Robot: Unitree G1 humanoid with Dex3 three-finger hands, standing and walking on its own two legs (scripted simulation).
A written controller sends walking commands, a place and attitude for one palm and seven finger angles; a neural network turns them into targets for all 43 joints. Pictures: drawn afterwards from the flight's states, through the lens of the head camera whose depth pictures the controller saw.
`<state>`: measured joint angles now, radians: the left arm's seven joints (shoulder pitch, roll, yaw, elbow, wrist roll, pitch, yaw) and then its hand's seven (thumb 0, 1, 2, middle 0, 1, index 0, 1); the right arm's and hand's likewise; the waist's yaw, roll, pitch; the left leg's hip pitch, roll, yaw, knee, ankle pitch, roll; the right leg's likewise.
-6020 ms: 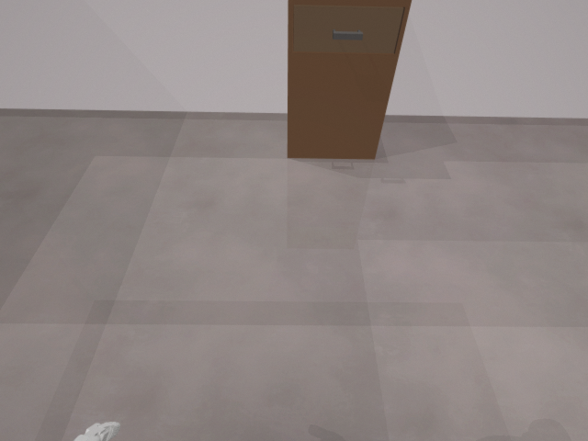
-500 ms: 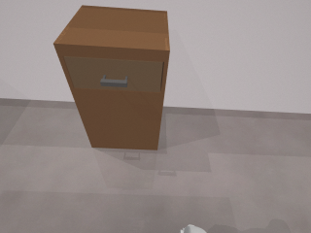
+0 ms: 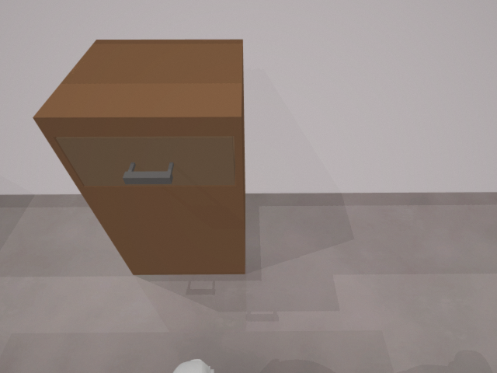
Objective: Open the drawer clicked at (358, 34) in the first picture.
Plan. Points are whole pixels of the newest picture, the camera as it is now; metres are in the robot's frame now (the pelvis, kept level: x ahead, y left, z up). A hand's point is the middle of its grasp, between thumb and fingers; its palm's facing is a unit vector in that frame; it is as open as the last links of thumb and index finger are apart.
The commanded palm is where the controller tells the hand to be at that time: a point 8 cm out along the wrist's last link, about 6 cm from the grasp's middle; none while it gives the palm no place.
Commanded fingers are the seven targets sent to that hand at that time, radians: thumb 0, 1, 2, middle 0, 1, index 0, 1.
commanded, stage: take the last steps up to it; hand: left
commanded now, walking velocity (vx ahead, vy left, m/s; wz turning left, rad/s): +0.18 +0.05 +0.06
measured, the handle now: (150, 171) +0.61 +0.29 -0.10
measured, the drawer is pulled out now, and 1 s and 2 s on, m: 0.00 0.00 0.00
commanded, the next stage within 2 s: come to a stop and stand still in 0.10 s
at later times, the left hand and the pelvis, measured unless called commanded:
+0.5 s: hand out of the picture +0.11 +0.23 -0.19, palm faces +0.04 -0.98 -0.18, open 7.4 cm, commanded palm none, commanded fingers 0.00 0.90 0.90 -0.20 -0.30 -0.20 -0.30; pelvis +0.10 +0.04 +0.00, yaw -1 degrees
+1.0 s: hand out of the picture +0.13 +0.15 -0.15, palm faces +0.05 -0.95 -0.29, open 7.3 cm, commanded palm none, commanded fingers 0.00 0.90 0.90 -0.20 -0.30 -0.20 -0.30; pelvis +0.07 -0.04 +0.00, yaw -1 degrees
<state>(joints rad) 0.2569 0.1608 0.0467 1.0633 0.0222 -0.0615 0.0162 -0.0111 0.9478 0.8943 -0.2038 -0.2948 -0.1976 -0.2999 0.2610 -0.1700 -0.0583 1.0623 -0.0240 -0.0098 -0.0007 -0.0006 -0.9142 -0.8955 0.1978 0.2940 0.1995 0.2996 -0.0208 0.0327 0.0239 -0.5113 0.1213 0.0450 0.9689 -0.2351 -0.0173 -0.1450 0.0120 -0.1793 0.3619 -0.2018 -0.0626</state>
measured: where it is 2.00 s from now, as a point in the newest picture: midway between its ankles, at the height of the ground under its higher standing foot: outside the picture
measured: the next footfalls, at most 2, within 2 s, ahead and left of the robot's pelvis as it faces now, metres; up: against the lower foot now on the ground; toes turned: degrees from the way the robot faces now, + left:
left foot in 0.20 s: +0.17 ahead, +0.15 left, +0.00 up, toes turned +8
right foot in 0.70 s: +0.11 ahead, -0.09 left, +0.00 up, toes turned -6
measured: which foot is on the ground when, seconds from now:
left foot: up 0.00-0.18, down 0.20-0.70, up 0.72-1.00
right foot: down 0.00-0.22, up 0.24-0.68, down 0.70-1.00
